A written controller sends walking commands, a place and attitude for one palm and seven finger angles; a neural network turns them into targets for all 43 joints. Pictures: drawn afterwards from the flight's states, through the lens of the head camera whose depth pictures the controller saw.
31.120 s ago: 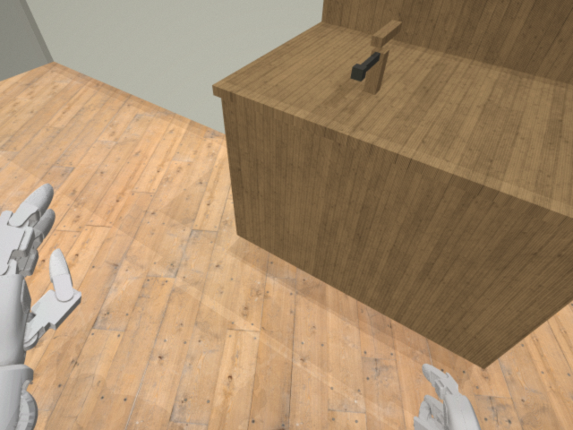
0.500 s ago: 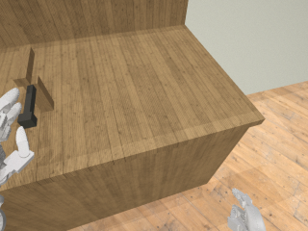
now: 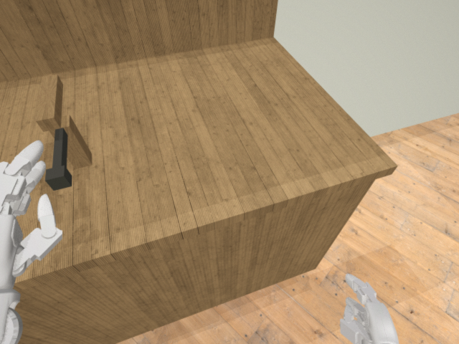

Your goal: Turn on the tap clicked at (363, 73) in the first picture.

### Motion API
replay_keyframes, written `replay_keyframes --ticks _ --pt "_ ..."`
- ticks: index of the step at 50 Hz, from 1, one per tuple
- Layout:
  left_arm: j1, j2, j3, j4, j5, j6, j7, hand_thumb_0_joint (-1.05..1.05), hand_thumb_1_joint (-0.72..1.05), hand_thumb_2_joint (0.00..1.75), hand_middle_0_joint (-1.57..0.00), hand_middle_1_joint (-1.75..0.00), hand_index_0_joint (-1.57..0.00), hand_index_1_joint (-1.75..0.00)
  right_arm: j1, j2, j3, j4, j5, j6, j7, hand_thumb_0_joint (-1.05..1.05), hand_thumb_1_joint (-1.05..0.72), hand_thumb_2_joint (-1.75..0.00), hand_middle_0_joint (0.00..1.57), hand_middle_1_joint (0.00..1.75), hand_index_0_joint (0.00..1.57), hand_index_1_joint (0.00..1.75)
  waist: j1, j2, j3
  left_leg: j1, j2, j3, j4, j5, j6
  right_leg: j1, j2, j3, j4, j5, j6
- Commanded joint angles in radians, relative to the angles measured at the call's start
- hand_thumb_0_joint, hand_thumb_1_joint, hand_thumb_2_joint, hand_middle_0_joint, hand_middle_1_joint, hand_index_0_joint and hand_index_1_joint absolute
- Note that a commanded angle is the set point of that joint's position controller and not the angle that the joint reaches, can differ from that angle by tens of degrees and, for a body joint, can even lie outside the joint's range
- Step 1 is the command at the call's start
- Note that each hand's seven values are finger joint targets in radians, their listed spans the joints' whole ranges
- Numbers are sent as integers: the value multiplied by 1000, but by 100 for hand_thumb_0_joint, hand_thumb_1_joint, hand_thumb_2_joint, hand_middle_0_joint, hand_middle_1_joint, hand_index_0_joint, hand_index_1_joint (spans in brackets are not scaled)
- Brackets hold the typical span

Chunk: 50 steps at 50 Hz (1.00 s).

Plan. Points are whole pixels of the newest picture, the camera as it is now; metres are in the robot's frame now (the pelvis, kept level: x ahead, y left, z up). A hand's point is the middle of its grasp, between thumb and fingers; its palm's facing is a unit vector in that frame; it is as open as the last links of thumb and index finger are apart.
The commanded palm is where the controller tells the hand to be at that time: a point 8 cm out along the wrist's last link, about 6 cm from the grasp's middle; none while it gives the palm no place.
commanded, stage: come to a stop and stand still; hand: left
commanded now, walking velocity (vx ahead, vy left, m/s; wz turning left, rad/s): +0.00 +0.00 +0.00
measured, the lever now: (59, 178) +0.34 +0.31 +0.11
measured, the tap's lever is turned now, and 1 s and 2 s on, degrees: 0 0 0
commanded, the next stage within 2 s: look again from close up in 0.82 s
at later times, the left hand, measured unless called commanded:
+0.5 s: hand out of the picture +0.23 +0.32 +0.16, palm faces +0.42 -0.84 -0.33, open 7.4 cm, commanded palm +0.17 +0.35 +0.18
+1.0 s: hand out of the picture +0.23 +0.32 +0.16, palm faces +0.42 -0.84 -0.36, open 7.4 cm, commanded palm +0.17 +0.34 +0.18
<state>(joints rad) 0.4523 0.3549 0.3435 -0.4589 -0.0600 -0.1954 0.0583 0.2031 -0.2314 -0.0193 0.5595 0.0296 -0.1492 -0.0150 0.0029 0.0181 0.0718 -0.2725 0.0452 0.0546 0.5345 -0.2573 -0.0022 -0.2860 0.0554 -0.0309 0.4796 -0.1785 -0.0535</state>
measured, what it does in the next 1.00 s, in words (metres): shifts its weight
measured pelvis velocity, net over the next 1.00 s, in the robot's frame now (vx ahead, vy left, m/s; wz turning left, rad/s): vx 0.03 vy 0.06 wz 0.04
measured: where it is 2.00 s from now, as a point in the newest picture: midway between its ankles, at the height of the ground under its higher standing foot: outside the picture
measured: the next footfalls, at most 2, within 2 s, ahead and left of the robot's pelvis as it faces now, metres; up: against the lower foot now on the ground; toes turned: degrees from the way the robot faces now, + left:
none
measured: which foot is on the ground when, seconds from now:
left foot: down 0.00-1.00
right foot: down 0.00-1.00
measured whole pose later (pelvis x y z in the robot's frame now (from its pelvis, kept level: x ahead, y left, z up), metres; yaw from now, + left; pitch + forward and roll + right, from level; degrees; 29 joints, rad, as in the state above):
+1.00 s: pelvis +0.03 +0.06 +0.01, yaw +2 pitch -1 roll -2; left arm 0.43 0.35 0.35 -0.48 -0.04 -0.20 0.11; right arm 0.19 -0.19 0.02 0.57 0.02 -0.10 -0.02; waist 0.03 -0.02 0.07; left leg -0.20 -0.04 0.03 0.47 -0.25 0.07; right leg -0.19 -0.01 -0.03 0.38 -0.17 0.03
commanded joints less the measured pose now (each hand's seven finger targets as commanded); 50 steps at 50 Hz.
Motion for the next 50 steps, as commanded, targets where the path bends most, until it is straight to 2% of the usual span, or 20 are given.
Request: replay_keyframes --ticks 1,4,8,9,13,18,19,20,24,25,29,30,34,35,39,40,44,45,49,50 --pt "-102 221 191 -212 -9 -67 62 0 90 90 -20 -30 -20 -30 -83 -81 -10 -152 -14 -54 -37 0 -90 -90 20 30 20 30 23 -39 -134 100 -3 -50 -88 -72 35 -41 -164 190 -233 -301 28" --pt "-189 201 148 -215 13 -71 62 0 90 90 -20 -30 -20 -30 -99 -85 -3 -149 -14 -63 -43 0 -90 -90 20 30 20 30 24 69 -84 71 31 -83 -181 -157 48 -33 -108 159 -203 -285 38" --pt "-238 144 87 -184 38 -68 63 0 90 90 -20 -30 -20 -30 -72 -97 -10 -149 -9 -80 -28 0 -90 -90 20 30 20 30 30 90 -114 -59 83 -140 -262 -234 67 148 -75 71 -59 -114 49" --pt "-223 135 77 -199 39 -67 60 0 90 90 -20 -30 -20 -30 -88 -89 -2 -150 -5 -83 -22 0 -90 -90 20 30 20 30 31 136 -125 -45 87 -147 -284 -218 65 154 -68 56 -35 -84 50" --pt "-185 128 76 -184 51 -69 62 0 90 90 -20 -30 -20 -30 -62 -91 -9 -147 -9 -81 -8 0 -90 -90 20 30 20 30 29 54 -97 -115 101 -177 -295 -263 64 183 -72 46 -30 -71 50" --pt "-184 138 90 -185 50 -82 61 0 90 90 -20 -30 -20 -30 -56 -87 -7 -141 -13 -73 -2 0 -90 -90 20 30 20 30 21 65 -92 -92 90 -175 -284 -173 42 185 -75 43 -59 -24 44" --pt "-186 165 114 -203 50 -83 63 0 90 90 -20 -30 -20 -30 -70 -83 -3 -139 -12 -73 -2 0 -90 -90 20 30 20 30 22 66 -108 -51 81 -168 -273 -110 34 178 -72 37 -70 6 45" --pt "-188 138 91 -186 46 -85 60 0 90 90 -20 -30 -20 -30 -60 -85 -3 -136 -16 -70 -4 0 -90 -90 20 30 20 30 18 59 -110 -39 77 -166 -265 -74 28 174 -74 34 -74 19 44" --pt "-210 159 98 -241 44 -91 61 0 90 90 -20 -30 -20 -30 -74 -83 -6 -136 -12 -70 -3 0 -90 -90 20 30 20 30 17 97 -148 43 56 -138 -222 124 -7 176 -79 29 -68 103 39" --pt "-184 140 84 -208 39 -91 60 0 90 90 -20 -30 -20 -30 -63 -85 -6 -131 -18 -64 -3 0 -90 -90 20 30 20 30 18 97 -154 43 60 -146 -221 146 -7 177 -78 24 -69 96 41" --pt "-149 168 112 -247 37 -89 64 0 90 90 -20 -30 -20 -30 -76 -84 -13 -139 -11 -54 -1 0 -90 -90 20 30 20 30 19 74 -188 101 55 -134 -178 320 -29 185 -85 15 -66 145 39" --pt "-124 145 94 -229 32 -89 61 0 90 90 -20 -30 -20 -30 -66 -87 -14 -137 -17 -47 -2 0 -90 -90 20 30 20 30 19 60 -194 104 56 -137 -168 354 -28 187 -86 11 -69 154 40" --pt "-97 185 134 -284 30 -86 68 0 90 90 -20 -30 -20 -30 -80 -86 -21 -146 -9 -36 -2 0 -90 -90 20 30 20 30 17 100 -215 164 65 -135 -147 499 -47 166 -89 3 -48 140 37" --pt "-67 151 108 -242 23 -83 63 0 90 90 -20 -30 -20 -30 -68 -88 -19 -143 -15 -27 -2 0 -90 -90 20 30 20 30 16 80 -206 148 66 -139 -144 494 -40 168 -89 -1 -58 128 38" --pt "-76 181 137 -272 22 -78 71 0 90 90 -20 -30 -20 -30 -88 -90 -23 -151 -4 -20 -8 0 -90 -90 20 30 20 30 15 71 -204 116 59 -125 -140 419 -39 202 -102 13 -69 188 33" --pt "-67 144 101 -238 17 -78 65 0 90 90 -20 -30 -20 -30 -72 -91 -20 -147 -11 -14 -9 0 -90 -90 20 30 20 30 13 55 -191 103 54 -127 -150 392 -37 196 -100 9 -71 178 34" --pt "-86 176 129 -254 17 -72 73 0 90 90 -20 -30 -20 -30 -96 -90 -21 -151 -4 -13 -19 0 -90 -90 20 30 20 30 15 46 -182 74 47 -125 -162 264 -22 213 -113 36 -87 188 34" --pt "-83 138 90 -221 13 -72 68 0 90 90 -20 -30 -20 -30 -85 -93 -16 -146 -11 -9 -20 0 -90 -90 20 30 20 30 14 51 -168 53 39 -124 -173 220 -13 208 -113 36 -97 172 34" --pt "-101 174 119 -235 17 -66 77 0 90 90 -20 -30 -20 -30 -104 -90 -18 -148 -6 -12 -27 0 -90 -90 20 30 20 30 16 32 -163 43 37 -128 -184 109 7 207 -123 65 -118 137 34" --pt "-94 136 85 -201 14 -66 72 0 90 90 -20 -30 -20 -30 -92 -91 -13 -144 -14 -8 -27 0 -90 -90 20 30 20 30 16 20 -151 28 32 -130 -190 83 14 201 -122 60 -128 116 34"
